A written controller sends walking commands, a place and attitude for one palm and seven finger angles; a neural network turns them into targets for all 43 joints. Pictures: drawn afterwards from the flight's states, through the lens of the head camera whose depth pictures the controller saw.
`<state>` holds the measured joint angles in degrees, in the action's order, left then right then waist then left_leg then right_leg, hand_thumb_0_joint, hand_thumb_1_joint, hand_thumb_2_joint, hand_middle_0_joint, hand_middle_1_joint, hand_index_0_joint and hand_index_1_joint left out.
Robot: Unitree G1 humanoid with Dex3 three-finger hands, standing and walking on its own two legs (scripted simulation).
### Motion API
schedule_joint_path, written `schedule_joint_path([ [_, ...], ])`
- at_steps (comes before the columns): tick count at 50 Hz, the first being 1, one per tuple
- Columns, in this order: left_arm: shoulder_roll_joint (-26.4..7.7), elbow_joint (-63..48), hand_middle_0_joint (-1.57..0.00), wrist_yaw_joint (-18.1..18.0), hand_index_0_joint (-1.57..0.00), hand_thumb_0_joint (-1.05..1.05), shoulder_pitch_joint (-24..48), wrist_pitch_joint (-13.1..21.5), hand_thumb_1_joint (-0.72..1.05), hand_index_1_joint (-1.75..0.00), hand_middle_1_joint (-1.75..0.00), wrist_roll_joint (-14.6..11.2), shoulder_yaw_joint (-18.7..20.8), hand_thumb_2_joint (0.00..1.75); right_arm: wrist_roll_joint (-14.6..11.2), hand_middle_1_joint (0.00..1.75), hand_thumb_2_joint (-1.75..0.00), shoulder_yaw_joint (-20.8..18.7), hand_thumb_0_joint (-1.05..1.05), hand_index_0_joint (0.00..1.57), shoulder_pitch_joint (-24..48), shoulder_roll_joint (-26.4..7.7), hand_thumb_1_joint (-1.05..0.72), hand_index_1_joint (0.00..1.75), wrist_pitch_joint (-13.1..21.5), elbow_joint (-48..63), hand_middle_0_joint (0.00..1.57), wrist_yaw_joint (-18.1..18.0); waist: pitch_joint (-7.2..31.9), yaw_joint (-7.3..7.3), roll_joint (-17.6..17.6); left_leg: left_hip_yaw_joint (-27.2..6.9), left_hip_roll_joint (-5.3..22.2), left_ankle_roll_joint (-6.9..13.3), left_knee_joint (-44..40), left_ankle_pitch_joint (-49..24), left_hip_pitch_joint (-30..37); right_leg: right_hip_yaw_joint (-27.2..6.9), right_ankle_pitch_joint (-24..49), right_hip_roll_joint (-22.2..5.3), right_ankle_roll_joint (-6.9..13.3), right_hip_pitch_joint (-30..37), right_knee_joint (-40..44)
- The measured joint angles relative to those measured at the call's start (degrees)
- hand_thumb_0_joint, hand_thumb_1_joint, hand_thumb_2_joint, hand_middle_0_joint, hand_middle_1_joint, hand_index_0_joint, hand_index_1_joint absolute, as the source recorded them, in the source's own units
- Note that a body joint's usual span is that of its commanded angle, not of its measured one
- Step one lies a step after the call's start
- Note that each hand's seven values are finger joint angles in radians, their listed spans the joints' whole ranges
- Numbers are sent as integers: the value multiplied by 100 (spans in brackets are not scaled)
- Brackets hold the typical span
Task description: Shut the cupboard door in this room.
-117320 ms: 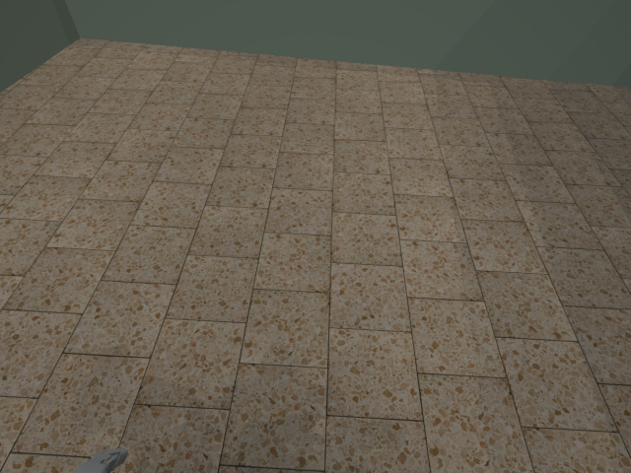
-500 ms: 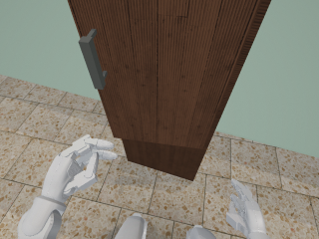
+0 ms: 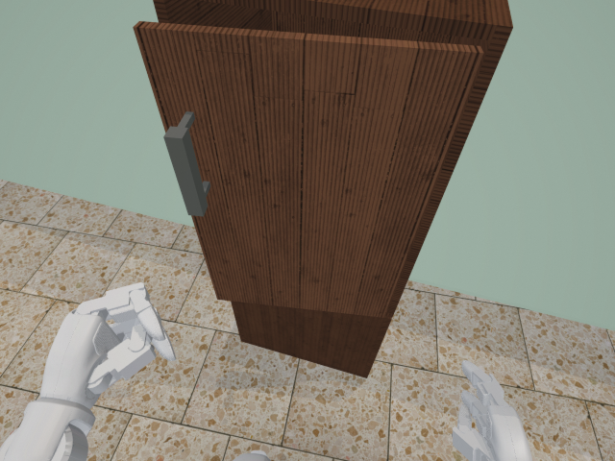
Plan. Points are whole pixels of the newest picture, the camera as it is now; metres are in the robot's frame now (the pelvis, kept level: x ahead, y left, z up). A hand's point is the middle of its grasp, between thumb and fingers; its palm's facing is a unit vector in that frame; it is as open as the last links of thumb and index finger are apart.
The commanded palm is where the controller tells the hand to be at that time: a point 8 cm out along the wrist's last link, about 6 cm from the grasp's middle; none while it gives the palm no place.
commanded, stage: raise the hand and make a fist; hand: left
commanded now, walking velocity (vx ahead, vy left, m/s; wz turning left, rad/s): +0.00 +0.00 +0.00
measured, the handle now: (193, 165) +0.46 +0.20 +0.14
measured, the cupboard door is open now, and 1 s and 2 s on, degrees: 10 10 10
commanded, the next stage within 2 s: bring the fist close to the handle in 0.74 s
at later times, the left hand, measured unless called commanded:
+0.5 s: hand (158, 317) +0.23 +0.17 +0.14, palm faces -0.06 -1.00 -0.04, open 3.1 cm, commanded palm +0.21 +0.22 +0.14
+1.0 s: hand (151, 315) +0.23 +0.18 +0.14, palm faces -0.01 -1.00 -0.05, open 3.1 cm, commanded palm +0.22 +0.22 +0.14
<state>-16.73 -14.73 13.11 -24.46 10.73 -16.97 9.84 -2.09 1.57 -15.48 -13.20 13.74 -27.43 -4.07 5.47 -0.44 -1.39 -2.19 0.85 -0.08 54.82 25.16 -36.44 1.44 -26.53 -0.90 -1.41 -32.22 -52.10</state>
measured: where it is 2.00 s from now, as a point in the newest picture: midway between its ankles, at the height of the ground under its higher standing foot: outside the picture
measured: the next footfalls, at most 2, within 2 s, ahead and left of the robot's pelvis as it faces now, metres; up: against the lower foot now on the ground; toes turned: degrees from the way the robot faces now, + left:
none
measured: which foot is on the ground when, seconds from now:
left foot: down 0.00-1.00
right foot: down 0.00-1.00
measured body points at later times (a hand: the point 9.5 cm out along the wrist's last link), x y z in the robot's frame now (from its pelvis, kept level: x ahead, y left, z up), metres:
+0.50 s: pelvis +0.01 -0.02 +0.02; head +0.01 -0.03 +0.47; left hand +0.23 +0.23 +0.14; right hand +0.18 -0.25 -0.05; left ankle +0.03 +0.12 -0.69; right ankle +0.00 -0.14 -0.69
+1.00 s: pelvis +0.00 -0.01 +0.02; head +0.00 -0.03 +0.47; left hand +0.23 +0.23 +0.15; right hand +0.18 -0.23 -0.05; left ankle +0.03 +0.12 -0.69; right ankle +0.00 -0.14 -0.69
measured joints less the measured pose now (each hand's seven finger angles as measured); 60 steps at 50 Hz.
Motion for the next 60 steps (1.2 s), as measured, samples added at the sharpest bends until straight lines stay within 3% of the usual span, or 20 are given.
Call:
schedule_joint_path([
  [4,69,-37,-118,-18,-118,2,179,-12,89,-137,-137,-74,164,90,-14,30,-90,111,1,20,30,10,-91,30,-33,10,20,59,30,-79,-80,-54,-7,-15,-147,-31,217,58,27,-4,9,251,176],
  [9,98,228,-125,310,-125,2,352,-495,90,-144,-144,-21,-45,90,-42,30,-90,230,1,20,57,-26,-91,30,-91,-18,20,47,-32,-143,-158,-64,-23,-20,-380,-128,442,74,101,-19,19,466,378],
  [12,11,270,-127,371,-127,2,381,-656,90,-147,-147,-18,-65,90,-23,30,-90,263,1,20,47,-16,-91,30,-102,-54,20,7,-89,-142,-133,-43,-14,-40,-530,-190,574,55,145,-13,39,564,477],
  [20,-40,267,-130,326,-130,2,808,-429,89,-149,-149,-254,382,90,-71,30,-90,233,1,20,-66,-92,-91,30,-23,-313,20,-12,-117,-150,-139,-82,24,-110,-801,-291,875,96,221,26,104,853,712],
  [27,80,590,-130,575,-130,2,645,-915,90,-150,-150,-209,145,90,-89,30,-90,128,1,20,-74,-212,-91,30,-46,-312,20,-41,-122,-83,-170,14,25,-103,-1033,-393,1022,4,304,19,92,920,850],
  [36,99,383,-130,226,-130,2,706,-227,89,-150,-150,-127,292,90,-47,30,-90,80,1,20,-40,-159,-91,30,43,-397,20,-6,-229,-115,-45,-24,34,-130,-1005,-404,1038,40,304,32,125,950,820],
  [44,97,568,-130,465,-130,2,615,-678,89,-150,-150,-118,68,90,-73,30,-90,144,1,20,11,-132,-91,30,9,-360,20,-33,-212,-103,-193,26,1,-80,-1089,-454,1097,-7,365,-4,77,995,904],
  [53,162,840,-131,259,-130,2,1283,-312,89,-150,-150,-89,172,90,-49,30,-90,201,1,20,70,-81,-91,30,53,-532,20,-51,-290,-153,-117,-27,-31,-81,-1031,-478,1059,44,365,-31,77,985,847],
  [60,63,1492,-131,367,-130,2,1889,-706,89,-150,-150,35,9,90,-82,30,-90,202,1,20,107,-130,-91,30,-39,-570,20,-107,-333,-63,-139,17,-33,-63,-1136,-554,1072,0,449,-35,63,971,935],
])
